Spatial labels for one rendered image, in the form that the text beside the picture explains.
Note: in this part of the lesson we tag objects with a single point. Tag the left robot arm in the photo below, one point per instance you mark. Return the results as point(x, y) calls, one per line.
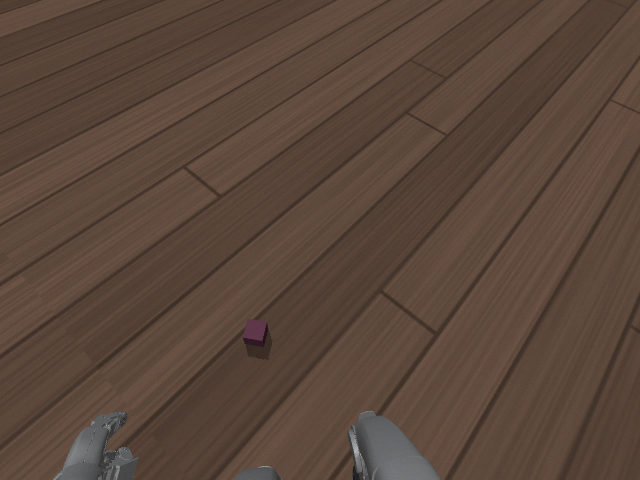
point(80, 471)

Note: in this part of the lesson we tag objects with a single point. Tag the cube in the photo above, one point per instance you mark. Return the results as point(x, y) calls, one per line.
point(255, 332)

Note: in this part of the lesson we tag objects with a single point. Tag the left robot hand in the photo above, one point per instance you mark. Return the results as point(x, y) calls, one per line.
point(90, 447)

